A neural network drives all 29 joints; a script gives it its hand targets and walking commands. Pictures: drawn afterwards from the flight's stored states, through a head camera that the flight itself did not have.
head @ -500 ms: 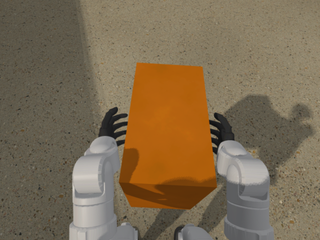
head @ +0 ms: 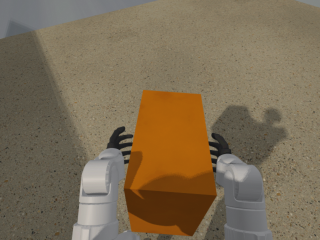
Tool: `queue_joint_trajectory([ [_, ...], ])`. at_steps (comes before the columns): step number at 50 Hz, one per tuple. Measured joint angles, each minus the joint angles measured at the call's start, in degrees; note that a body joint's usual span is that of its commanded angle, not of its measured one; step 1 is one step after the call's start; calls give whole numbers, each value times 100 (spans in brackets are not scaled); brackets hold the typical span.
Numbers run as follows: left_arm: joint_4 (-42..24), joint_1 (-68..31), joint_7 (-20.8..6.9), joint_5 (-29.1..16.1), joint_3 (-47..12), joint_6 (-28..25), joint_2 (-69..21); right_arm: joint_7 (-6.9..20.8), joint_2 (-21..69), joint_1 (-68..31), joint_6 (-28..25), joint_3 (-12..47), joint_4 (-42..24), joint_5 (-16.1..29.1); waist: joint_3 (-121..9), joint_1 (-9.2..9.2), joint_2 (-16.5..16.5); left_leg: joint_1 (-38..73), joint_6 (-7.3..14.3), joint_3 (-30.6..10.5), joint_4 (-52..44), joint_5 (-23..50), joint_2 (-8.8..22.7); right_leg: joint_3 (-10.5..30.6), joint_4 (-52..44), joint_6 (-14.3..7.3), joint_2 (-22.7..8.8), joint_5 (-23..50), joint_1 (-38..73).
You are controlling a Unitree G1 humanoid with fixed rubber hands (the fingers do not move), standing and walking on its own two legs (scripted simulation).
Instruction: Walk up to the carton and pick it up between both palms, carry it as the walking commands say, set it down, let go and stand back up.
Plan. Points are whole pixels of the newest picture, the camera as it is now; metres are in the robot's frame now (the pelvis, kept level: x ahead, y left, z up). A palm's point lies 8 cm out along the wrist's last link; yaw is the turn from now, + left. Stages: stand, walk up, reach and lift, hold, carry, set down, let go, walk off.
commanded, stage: carry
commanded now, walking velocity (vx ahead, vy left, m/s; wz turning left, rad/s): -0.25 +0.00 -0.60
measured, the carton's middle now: (167, 161) +0.33 +0.01 +0.00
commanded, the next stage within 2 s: none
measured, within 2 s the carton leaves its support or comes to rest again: neither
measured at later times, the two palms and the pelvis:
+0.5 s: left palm out of the picture +0.09 +0.07 +0.08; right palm out of the picture +0.01 -0.18 +0.08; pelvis -0.22 +0.02 +0.01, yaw -15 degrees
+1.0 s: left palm out of the picture -0.11 -0.03 +0.06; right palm out of the picture -0.27 -0.23 +0.07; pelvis -0.43 +0.05 -0.01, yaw -36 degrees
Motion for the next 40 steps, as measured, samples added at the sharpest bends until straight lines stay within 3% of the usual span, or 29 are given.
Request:
queue_joint_trajectory([
  [3, 186, 23, -37, 65, -67, 83, 6, -58, -25, 93, 90, -37, 86, 92, 63, -231, -194, -235, -144, -469, 1383, -132, -400, 233, -192, 21, -89, 373, -186],
  [7, -254, -81, -48, 48, -4, 112, -25, -276, -19, 53, 62, -17, -354, 354, 221, -529, -285, -34, -275, -712, 1599, 87, -640, 465, -476, -40, -24, 904, -547],
  [11, -528, -272, -196, 151, 157, -82, -88, -417, 53, -211, -76, -63, -611, 421, 279, -660, -288, 387, -335, -825, 925, -59, -883, 672, -792, -26, 80, 1479, -935],
  [16, -520, -261, -269, 229, 246, -165, -86, -368, 84, -300, -202, -35, -443, 364, 269, -558, -430, 1183, -186, -884, -474, -355, -1245, 1007, -1450, 61, 192, 2333, -1133],
  [18, -510, -163, -263, 222, 226, -144, -54, -355, 71, -261, -179, 46, -367, 332, 250, -477, -493, 1708, 7, -786, -1458, -349, -1340, 1135, -1859, 241, 283, 2733, -1102],
  [19, -513, -122, -259, 224, 227, -116, -38, -331, 65, -237, -179, 93, -310, 307, 245, -434, -556, 1949, 164, -708, -1995, -119, -1367, 1168, -2034, 455, 313, 2901, -1098],
  [20, -516, -56, -255, 211, 251, -101, -17, -299, 55, -188, -207, 170, -221, 291, 297, -358, -721, 2031, 292, -581, -2230, 417, -1397, 1202, -2004, 660, 302, 2635, -1116],
  [21, -497, 46, -253, 178, 238, -81, 13, -275, 39, -131, -186, 219, -160, 294, 339, -320, -718, 2007, 346, -508, -2171, 628, -1299, 1114, -1509, 768, 393, 1905, -1267],
  [23, -421, 240, -229, 153, 80, 27, 60, -241, -13, 63, -57, 258, -132, 316, 344, -407, -415, 1895, 333, -621, -1866, 622, -962, 743, 573, 851, 510, 570, -1643],
  [25, -376, 308, -198, 124, -38, 190, 81, -228, -55, 251, 113, 282, -228, 336, 230, -384, -221, 1793, 258, -713, -1766, 625, -679, 635, 2395, 782, 495, 149, -1779],
  [27, -451, 278, -174, 54, -18, 270, 79, -361, -41, 198, 276, 278, -370, 386, 92, -248, -148, 1636, 149, -654, -1685, 684, -446, 717, 3027, 745, 351, 91, -1535],
  [29, -548, 181, -163, 12, 100, 219, 58, -384, 14, -46, 311, 254, -405, 300, -24, -83, -125, 1444, 68, -520, -1569, 736, -239, 810, 2586, 761, 143, -217, -1063],
  [31, -656, 28, -109, -5, 260, 168, 18, -248, 91, -314, 195, 172, -309, 152, -95, 60, -96, 1232, -15, -387, -1378, 757, -5, 719, 1496, 805, -60, -660, -493],
  [32, -634, -63, -104, 7, 343, 131, -9, -179, 124, -416, 121, 134, -231, 65, -127, 125, -81, 1121, -69, -330, -1251, 753, 118, 623, 837, 812, -133, -612, -197],
  [34, -451, -206, -146, 61, 484, 28, -61, -66, 164, -550, -11, 67, -19, -102, -233, 204, -178, 850, -186, -223, -931, 725, 272, 537, -97, 737, -243, 487, 203],
  [35, -275, -213, -144, 72, 452, -64, -69, -24, 158, -541, -64, 9, 74, -159, -298, 217, -186, 667, -247, -283, -707, 723, 296, 542, -168, 672, -217, 67, 163],
  [37, 112, -131, -196, 11, 229, -124, -48, -2, 102, -365, -135, -106, 188, -160, -262, 98, -191, 394, -388, -545, 2, -175, 39, 603, 213, 588, -211, -114, -115],
  [40, 383, 26, -203, 58, -113, 66, 7, -49, 26, -118, -66, -228, 264, -42, -16, -262, -182, 296, -382, -631, 537, -468, -411, 665, 196, 565, -244, 131, -172],
])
